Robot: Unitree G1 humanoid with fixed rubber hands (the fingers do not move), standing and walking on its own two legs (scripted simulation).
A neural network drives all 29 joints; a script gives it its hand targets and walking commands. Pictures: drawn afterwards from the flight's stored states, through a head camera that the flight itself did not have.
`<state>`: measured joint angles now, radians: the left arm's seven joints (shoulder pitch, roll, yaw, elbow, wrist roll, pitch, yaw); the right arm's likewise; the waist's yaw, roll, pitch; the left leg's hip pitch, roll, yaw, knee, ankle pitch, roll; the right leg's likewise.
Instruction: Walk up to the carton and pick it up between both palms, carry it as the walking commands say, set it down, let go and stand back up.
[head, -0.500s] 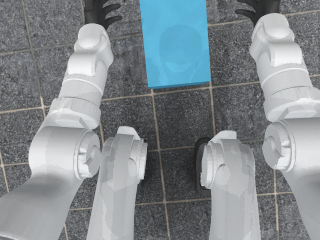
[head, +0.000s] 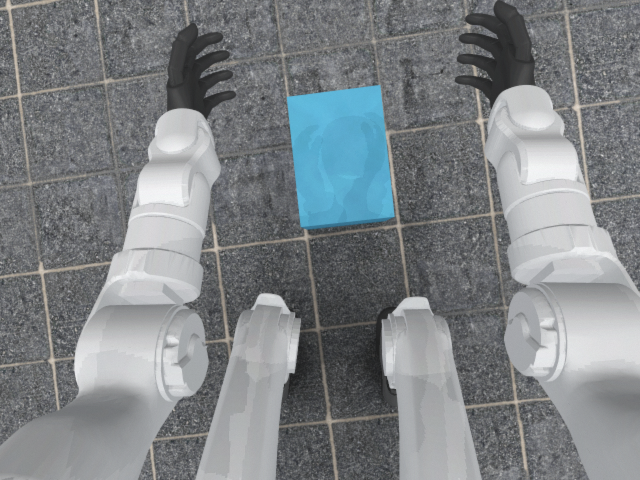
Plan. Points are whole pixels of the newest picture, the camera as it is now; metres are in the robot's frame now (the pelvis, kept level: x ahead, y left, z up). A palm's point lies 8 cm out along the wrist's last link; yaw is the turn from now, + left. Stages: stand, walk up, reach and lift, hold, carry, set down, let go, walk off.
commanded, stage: set down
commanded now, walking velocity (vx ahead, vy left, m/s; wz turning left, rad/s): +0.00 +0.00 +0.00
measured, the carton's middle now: (340, 164) +0.52 +0.00 -0.46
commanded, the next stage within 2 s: let go in 0.56 s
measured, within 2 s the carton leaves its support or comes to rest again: neither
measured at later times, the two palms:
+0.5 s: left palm (110, 46) +0.51 +0.17 +0.03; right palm (601, 8) +0.53 -0.18 +0.03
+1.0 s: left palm out of the picture +0.39 +0.21 +0.10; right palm out of the picture +0.40 -0.21 +0.09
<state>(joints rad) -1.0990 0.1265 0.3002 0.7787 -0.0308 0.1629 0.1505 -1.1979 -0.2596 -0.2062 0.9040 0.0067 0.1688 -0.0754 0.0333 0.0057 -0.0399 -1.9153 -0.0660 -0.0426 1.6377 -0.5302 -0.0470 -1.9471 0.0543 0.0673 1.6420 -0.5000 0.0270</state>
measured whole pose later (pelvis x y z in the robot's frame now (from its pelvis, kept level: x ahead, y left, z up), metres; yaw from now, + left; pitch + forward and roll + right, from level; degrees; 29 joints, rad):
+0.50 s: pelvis +0.02 +0.00 +0.13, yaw -1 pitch +42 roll +1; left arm -1.02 0.08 0.37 0.80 0.10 0.11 0.09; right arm -1.11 -0.21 -0.31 0.94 -0.11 0.11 -0.02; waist 0.04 0.00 -0.05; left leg -1.48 -0.05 -0.08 1.08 -0.34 -0.04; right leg -1.50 0.05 0.07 1.08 -0.32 0.02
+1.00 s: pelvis +0.07 +0.01 +0.20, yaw -2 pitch +32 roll +0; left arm -0.33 0.13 0.17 0.52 0.09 0.08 -0.04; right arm -0.40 -0.14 -0.20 0.57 -0.11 0.08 -0.02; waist 0.03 0.01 -0.07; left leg -1.00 -0.04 -0.07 0.72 -0.28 -0.01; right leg -1.02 0.04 0.09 0.71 -0.25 0.02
